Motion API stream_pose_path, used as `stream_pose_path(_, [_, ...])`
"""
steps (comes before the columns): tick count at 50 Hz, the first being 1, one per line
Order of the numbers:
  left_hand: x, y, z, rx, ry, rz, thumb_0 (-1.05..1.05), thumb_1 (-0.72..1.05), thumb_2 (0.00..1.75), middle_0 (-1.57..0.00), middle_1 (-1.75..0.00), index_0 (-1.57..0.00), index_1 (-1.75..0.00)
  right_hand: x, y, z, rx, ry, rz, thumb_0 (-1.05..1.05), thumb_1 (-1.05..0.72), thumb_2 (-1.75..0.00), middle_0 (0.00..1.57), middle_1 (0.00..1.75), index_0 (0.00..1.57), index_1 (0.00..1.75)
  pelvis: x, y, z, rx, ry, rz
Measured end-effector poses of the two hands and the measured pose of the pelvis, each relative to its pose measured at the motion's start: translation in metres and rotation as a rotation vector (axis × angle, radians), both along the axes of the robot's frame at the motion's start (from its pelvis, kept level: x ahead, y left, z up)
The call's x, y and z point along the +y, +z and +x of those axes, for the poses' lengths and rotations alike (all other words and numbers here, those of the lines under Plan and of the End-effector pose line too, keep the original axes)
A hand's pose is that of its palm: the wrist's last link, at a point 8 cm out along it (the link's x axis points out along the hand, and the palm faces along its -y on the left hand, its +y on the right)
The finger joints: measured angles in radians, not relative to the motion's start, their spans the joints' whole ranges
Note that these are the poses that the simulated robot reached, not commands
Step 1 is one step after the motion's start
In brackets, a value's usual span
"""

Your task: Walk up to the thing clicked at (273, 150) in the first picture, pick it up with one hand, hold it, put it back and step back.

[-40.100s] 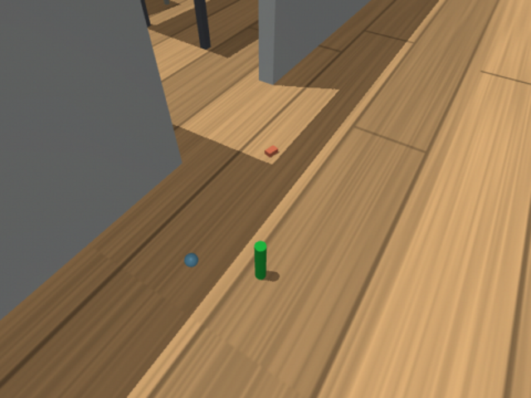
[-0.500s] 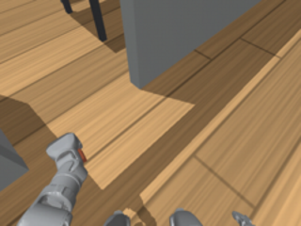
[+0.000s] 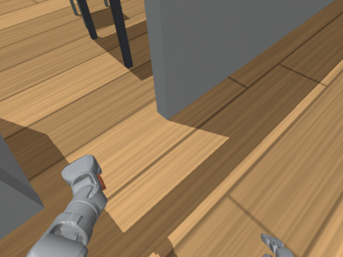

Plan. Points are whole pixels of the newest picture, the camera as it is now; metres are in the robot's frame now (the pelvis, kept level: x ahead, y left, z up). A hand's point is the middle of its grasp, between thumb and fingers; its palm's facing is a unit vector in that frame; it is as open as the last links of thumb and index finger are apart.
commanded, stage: hold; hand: left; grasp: from above
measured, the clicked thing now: (91, 186) +0.33 +0.23 -0.11
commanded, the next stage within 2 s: crouch in 1.58 s
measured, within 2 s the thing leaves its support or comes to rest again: neither
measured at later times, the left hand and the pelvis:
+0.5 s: hand (85, 186) +0.30 +0.22 -0.04, palm faces -0.35 -0.25 -0.90, open 7.1 cm; pelvis -0.01 +0.00 +0.01, yaw +0 degrees
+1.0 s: hand (83, 187) +0.29 +0.22 -0.02, palm faces -0.34 -0.25 -0.91, open 7.1 cm; pelvis -0.01 +0.00 +0.01, yaw +0 degrees
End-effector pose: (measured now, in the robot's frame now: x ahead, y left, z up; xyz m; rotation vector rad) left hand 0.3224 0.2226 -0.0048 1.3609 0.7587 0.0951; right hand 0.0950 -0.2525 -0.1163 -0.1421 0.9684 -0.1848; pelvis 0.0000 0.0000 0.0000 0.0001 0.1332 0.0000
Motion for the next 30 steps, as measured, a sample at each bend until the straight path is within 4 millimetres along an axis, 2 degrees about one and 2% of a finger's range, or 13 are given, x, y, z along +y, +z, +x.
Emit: stream_pose_path(30, [0.001, 0.029, -0.021, -0.012, 0.008, -0.001, 0.00, 0.42, 0.13, -0.91, -0.30, -0.96, -0.28, 0.015, 0.016, 0.021, -0.086, 0.074, 0.053, 0.01, -0.92, -0.91, 0.20, 0.30, 0.20, 0.30, 0.001, 0.011, -0.008, -0.073, -0.002, 0.003])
